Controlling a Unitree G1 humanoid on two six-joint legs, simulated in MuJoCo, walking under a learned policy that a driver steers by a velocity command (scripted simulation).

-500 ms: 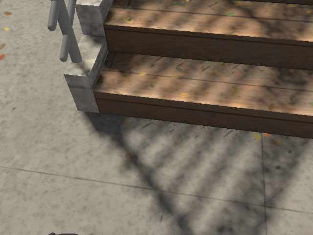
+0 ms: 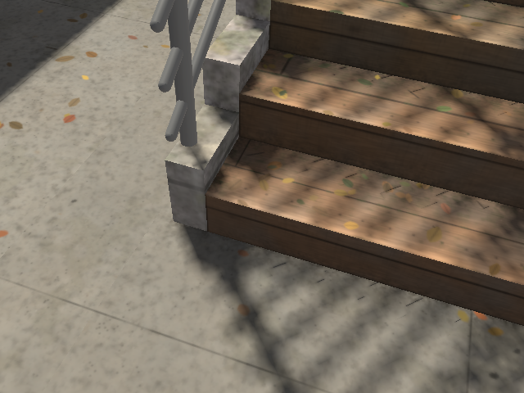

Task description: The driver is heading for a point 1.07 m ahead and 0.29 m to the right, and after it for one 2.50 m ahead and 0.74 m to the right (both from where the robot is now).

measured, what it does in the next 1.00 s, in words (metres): lifts its right foot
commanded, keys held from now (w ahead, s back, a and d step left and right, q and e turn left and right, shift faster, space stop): no key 0.50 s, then w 0.50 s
